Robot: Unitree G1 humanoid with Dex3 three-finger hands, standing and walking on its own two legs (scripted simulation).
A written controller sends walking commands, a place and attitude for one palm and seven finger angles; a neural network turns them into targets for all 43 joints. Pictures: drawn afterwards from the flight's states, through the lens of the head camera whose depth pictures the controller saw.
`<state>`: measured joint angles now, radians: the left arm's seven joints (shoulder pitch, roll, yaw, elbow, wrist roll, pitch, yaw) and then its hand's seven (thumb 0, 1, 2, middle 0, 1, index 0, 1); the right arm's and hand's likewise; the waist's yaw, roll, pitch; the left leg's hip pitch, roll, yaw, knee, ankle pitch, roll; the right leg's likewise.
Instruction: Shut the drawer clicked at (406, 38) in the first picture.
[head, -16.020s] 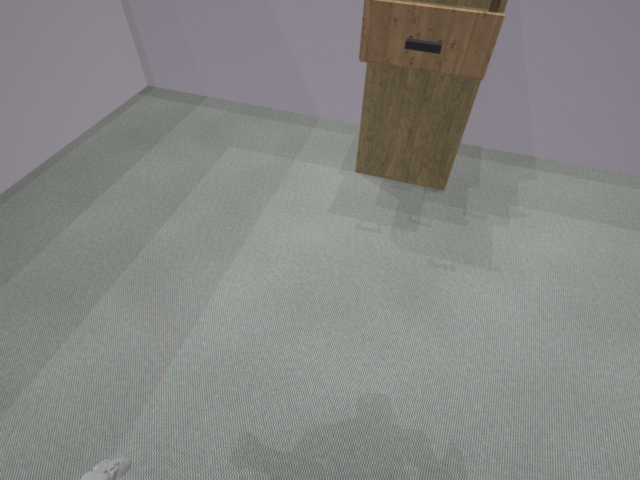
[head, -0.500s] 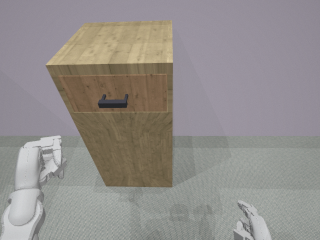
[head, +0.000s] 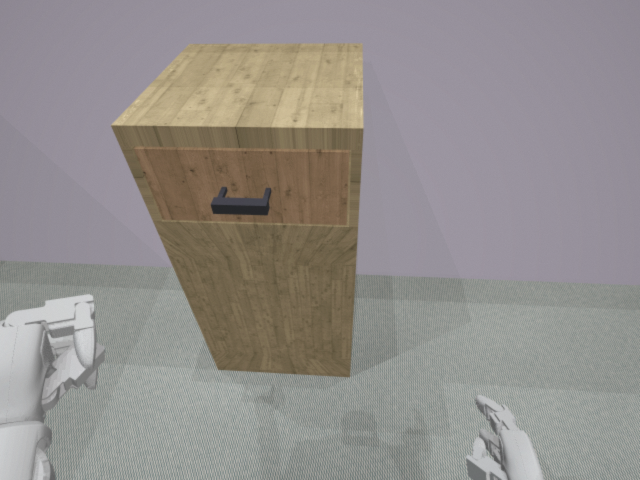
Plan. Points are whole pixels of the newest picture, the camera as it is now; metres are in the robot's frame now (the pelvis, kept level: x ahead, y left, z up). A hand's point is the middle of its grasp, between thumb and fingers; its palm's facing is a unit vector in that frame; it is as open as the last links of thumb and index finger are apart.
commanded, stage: step back with the hand held close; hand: left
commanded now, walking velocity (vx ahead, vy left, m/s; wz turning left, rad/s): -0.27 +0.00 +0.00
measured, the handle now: (243, 199) +0.60 +0.24 +0.01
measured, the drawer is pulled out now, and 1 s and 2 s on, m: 0.00 0.00 0.00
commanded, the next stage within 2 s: stop stepping back and stand still in 1.06 s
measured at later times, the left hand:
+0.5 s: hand (57, 387) +0.14 +0.26 +0.15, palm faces +0.29 -0.81 -0.51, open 3.3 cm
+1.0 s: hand out of the picture +0.04 +0.29 +0.17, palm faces +0.41 -0.80 -0.44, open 3.3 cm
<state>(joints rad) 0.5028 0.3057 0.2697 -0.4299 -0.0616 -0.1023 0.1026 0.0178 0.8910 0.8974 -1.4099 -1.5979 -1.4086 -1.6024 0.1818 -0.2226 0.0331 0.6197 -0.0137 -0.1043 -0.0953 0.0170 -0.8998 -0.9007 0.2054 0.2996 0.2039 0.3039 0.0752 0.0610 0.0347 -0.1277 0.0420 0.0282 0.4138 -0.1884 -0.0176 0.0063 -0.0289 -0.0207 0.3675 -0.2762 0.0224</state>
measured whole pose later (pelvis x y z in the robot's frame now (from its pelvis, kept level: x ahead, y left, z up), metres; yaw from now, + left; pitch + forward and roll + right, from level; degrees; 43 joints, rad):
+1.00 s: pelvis -0.15 +0.04 -0.02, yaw +5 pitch -2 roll -6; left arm 0.52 0.43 0.39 -0.56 -0.02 -0.27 0.15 0.02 0.89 0.90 -1.41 -1.60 -1.41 -1.60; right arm 0.22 -0.20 -0.02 0.59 -0.02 -0.08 -0.09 0.02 -0.90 -0.90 0.20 0.30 0.20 0.30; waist -0.04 0.06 0.05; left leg -0.51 0.04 -0.05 0.51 -0.08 0.06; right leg -0.38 0.09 0.01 0.89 -0.41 0.02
